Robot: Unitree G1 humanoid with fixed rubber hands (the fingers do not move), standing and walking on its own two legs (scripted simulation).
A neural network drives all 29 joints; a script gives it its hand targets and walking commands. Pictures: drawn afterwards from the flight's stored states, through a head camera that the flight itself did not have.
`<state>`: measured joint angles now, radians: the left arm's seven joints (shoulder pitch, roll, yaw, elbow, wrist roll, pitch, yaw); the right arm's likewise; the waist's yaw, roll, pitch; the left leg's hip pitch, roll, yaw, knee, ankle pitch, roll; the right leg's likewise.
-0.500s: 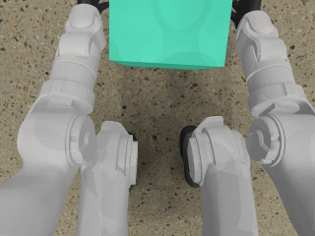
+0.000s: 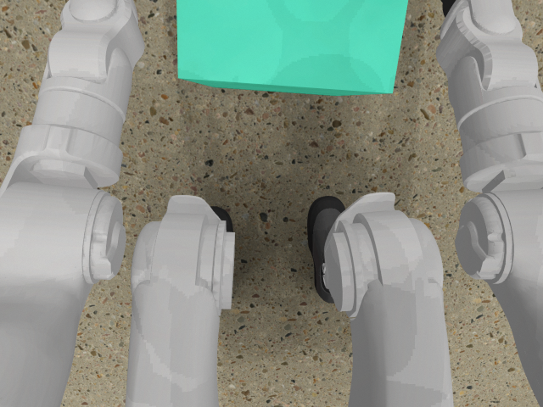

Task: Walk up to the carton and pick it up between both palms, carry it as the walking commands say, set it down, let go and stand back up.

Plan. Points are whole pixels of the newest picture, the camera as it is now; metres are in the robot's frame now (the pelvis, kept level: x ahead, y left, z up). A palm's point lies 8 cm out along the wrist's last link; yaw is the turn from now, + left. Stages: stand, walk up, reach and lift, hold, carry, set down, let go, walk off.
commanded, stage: set down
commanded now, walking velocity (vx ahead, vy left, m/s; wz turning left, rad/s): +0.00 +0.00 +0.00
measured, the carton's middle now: out of the picture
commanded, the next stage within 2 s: let go in 1.22 s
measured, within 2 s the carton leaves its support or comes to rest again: neither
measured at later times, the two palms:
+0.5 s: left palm out of the picture +0.56 +0.16 -0.05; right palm out of the picture +0.54 -0.20 -0.05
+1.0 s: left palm out of the picture +0.56 +0.16 +0.11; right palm out of the picture +0.54 -0.21 +0.11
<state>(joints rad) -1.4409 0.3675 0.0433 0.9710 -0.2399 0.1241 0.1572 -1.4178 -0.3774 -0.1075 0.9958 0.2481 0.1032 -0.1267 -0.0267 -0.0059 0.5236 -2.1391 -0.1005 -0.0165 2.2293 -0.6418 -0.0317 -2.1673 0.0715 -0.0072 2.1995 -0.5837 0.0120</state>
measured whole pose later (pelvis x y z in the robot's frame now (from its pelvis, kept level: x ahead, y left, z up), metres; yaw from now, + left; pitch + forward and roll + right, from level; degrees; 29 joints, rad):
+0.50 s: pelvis -0.01 +0.00 +0.10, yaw +0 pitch +31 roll +0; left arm -1.41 0.36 0.15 0.75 -0.18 0.30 0.17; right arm -1.37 -0.36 -0.16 0.73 0.18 0.29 -0.14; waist -0.03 0.00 0.52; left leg -1.84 -0.08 -0.03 1.89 -0.58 -0.02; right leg -1.87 0.08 0.02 1.87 -0.53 0.01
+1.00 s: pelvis +0.00 +0.00 +0.24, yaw +0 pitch +28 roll +0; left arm -1.33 0.35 0.16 0.67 -0.16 0.35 0.13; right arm -1.30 -0.37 -0.18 0.66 0.17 0.35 -0.10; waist -0.02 0.00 0.52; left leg -1.41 -0.07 -0.05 1.36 -0.43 -0.01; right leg -1.43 0.07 0.04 1.34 -0.39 0.01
